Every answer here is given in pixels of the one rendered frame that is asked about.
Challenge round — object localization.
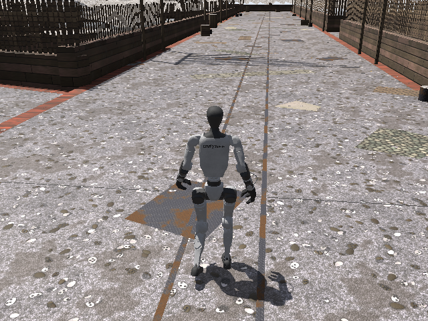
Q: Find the robot right forearm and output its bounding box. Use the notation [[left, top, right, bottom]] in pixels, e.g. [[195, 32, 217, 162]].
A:
[[240, 163, 254, 191]]

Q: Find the humanoid robot torso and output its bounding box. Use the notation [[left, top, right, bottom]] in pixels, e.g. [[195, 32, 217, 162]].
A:
[[199, 131, 230, 201]]

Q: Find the left robot upper arm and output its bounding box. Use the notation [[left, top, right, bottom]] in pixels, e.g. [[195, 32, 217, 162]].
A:
[[182, 134, 201, 171]]

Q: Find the right robot upper arm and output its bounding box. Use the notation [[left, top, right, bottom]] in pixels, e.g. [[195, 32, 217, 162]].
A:
[[228, 135, 247, 173]]

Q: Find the left robot hand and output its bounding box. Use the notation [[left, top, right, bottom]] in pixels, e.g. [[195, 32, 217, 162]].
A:
[[176, 179, 191, 190]]

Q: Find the robot left forearm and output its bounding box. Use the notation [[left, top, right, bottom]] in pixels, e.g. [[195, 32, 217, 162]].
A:
[[177, 160, 189, 182]]

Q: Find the right robot hand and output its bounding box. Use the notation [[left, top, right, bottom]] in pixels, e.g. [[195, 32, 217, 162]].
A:
[[241, 187, 256, 204]]

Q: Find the robot right thigh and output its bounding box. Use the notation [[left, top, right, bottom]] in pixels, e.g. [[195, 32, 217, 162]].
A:
[[222, 186, 237, 229]]

